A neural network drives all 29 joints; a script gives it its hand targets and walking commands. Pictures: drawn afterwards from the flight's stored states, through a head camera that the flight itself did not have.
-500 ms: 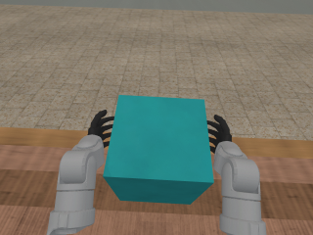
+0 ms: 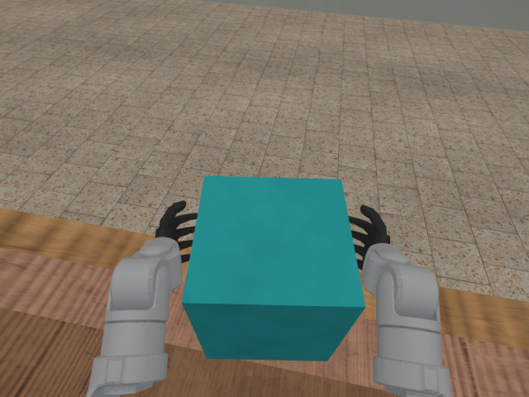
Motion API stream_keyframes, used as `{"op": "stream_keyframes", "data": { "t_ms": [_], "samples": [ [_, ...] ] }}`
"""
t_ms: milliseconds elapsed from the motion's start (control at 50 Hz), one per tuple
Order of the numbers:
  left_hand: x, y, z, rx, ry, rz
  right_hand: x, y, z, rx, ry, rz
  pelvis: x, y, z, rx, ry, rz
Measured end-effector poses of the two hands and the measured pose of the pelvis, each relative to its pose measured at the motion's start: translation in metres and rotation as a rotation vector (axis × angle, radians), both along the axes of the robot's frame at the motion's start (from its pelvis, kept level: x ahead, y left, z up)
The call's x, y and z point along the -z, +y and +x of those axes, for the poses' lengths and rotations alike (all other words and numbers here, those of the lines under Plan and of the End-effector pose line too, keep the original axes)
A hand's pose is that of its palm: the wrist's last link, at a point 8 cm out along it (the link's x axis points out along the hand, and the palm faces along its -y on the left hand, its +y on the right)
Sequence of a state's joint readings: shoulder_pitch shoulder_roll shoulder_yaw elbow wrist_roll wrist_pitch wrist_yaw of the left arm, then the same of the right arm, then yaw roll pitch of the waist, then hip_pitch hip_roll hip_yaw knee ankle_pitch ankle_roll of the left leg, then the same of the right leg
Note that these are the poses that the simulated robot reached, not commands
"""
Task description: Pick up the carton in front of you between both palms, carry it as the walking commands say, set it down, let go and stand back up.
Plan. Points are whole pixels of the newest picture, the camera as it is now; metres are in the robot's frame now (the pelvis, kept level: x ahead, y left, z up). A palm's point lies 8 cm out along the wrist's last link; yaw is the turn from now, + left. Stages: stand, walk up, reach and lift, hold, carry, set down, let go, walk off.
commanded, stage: carry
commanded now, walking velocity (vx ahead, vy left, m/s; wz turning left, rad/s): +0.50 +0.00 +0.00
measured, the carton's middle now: (269, 274) +0.33 +0.03 +0.01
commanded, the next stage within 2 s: none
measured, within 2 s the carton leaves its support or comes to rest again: neither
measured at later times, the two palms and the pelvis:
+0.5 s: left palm (237, 155) +0.68 +0.15 -0.03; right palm (358, 173) +0.66 -0.15 -0.03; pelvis +0.35 +0.03 -0.11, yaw +0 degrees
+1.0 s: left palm (257, 124) +0.99 +0.14 -0.14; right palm (344, 133) +1.01 -0.16 -0.15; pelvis +0.68 -0.02 -0.21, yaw +0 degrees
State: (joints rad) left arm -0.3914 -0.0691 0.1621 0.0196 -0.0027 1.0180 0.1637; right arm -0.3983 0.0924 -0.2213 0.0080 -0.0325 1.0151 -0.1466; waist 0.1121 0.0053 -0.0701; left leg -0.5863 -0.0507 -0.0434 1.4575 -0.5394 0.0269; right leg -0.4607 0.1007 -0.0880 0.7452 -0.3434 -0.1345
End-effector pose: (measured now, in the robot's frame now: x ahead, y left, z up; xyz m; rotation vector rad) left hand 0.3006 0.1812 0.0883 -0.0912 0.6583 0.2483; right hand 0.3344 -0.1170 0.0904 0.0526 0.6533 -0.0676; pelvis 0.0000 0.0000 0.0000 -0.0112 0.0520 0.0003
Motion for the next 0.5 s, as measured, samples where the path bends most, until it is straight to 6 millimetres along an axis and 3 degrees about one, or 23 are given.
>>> {"op": "stream_keyframes", "data": {
  "t_ms": [80, 200, 280, 360, 500],
  "samples": [
    [0.024, -0.001, 0.049, -0.004, 0.065, -0.016, 0.032, -0.002, 0.041, 0.021, 0.067, 0.012, 0.004, -0.003, 0.049, -0.008, 0.013, 0.009],
    [0.036, -0.01, 0.146, 0.041, -0.001, -0.006, 0.051, -0.012, 0.121, 0.069, -0.001, 0.024, 0.024, 0.006, 0.132, 0.013, 0.015, 0.009],
    [0.048, -0.008, 0.217, 0.074, -0.07, 0.007, 0.062, -0.01, 0.185, 0.093, -0.07, 0.023, 0.055, 0.017, 0.202, 0.025, -0.011, -0.013],
    [0.075, -0.018, 0.294, 0.157, -0.108, 0.004, 0.08, -0.02, 0.243, 0.144, -0.107, -0.021, 0.095, 0.025, 0.269, 0.013, -0.024, 0.008],
    [0.117, -0.029, 0.376, 0.153, 0.025, -0.016, 0.12, -0.031, 0.324, 0.168, 0.029, 0.0, 0.105, 0.03, 0.352, -0.004, 0.019, 0.018]
  ]
}}
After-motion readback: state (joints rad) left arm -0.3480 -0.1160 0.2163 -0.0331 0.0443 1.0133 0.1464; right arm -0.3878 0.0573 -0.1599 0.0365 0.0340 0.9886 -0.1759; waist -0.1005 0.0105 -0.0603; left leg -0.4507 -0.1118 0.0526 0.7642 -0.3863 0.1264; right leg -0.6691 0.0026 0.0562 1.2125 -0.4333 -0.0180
